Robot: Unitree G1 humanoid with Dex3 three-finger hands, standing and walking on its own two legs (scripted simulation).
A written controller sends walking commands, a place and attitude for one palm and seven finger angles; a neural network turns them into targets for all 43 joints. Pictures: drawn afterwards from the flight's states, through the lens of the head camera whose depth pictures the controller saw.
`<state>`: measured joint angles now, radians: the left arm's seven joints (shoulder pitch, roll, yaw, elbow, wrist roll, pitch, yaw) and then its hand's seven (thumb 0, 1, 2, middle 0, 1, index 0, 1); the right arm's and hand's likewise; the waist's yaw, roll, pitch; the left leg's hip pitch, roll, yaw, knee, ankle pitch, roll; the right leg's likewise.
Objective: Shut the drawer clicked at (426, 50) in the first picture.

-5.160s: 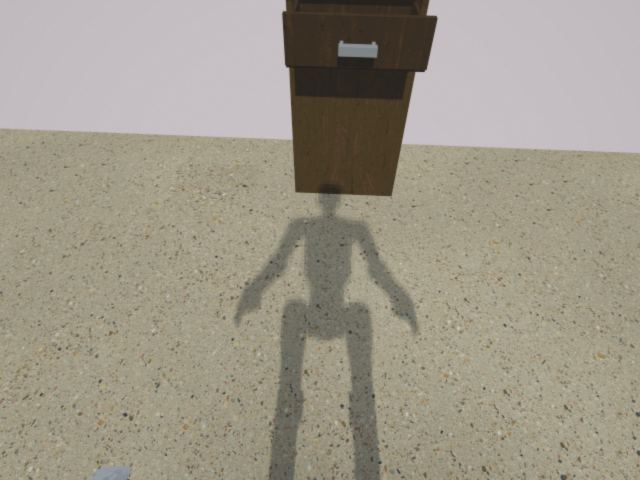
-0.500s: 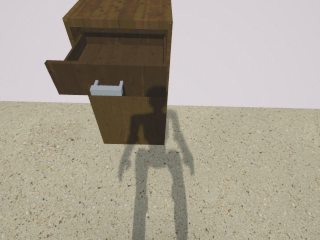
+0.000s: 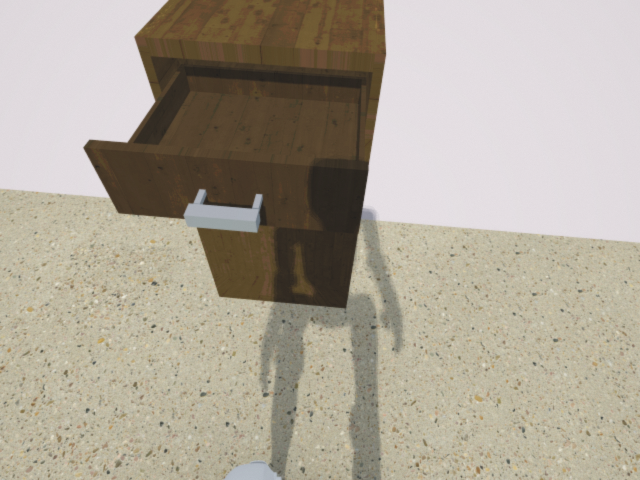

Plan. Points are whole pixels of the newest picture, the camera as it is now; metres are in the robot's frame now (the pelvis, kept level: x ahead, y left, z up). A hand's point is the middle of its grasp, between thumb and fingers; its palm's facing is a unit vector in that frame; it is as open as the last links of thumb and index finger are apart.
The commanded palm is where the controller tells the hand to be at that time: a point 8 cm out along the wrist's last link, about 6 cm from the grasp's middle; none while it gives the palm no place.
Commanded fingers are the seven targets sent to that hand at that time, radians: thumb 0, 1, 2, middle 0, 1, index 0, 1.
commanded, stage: take the last steps up to it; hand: left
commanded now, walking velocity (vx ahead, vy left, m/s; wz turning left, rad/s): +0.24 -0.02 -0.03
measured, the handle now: (226, 207) +0.47 +0.19 +0.04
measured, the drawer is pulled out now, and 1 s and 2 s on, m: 0.28 0.28 0.28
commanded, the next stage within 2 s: come to a stop and stand still in 0.26 s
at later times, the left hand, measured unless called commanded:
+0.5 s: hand (226, 409) +0.24 +0.17 -0.16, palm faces -0.04 -0.97 -0.24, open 7.3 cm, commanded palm none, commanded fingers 0.00 0.90 0.90 -0.20 -0.30 -0.20 -0.30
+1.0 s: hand (171, 476) +0.14 +0.23 -0.17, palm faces +0.06 -0.98 -0.20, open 7.3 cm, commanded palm none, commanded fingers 0.00 0.90 0.90 -0.20 -0.30 -0.20 -0.30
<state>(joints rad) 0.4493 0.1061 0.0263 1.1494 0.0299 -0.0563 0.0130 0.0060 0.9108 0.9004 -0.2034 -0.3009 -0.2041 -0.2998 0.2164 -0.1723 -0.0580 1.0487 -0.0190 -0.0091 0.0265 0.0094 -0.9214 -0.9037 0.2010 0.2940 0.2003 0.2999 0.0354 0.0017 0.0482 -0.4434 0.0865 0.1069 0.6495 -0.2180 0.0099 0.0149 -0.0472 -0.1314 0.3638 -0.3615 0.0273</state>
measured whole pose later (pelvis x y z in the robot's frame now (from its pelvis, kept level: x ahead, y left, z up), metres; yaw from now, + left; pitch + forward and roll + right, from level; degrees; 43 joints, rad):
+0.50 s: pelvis +0.15 -0.01 +0.00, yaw -3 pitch -2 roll +2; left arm 0.17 0.15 0.03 1.04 0.02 -0.03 0.02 0.00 0.92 0.90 -0.20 -0.30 -0.20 -0.30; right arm 0.33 -0.14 -0.03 1.13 -0.01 -0.01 -0.02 0.00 -0.91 -0.90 0.20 0.29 0.20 0.30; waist -0.03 0.02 0.05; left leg -0.12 0.05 0.16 0.52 -0.37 -0.02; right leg -0.33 -0.07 -0.10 0.57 -0.18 -0.02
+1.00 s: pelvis +0.12 +0.03 +0.01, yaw -1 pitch -1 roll +0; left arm 0.25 0.21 0.06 1.07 0.03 0.05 0.02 0.01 0.91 0.90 -0.20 -0.30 -0.20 -0.30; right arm 0.25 -0.14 -0.02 1.05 -0.02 0.01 -0.04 0.01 -0.92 -0.90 0.20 0.29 0.20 0.30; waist 0.02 -0.05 0.00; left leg -0.18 0.01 0.06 0.42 -0.23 0.02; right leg -0.39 -0.02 0.00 0.83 -0.34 0.03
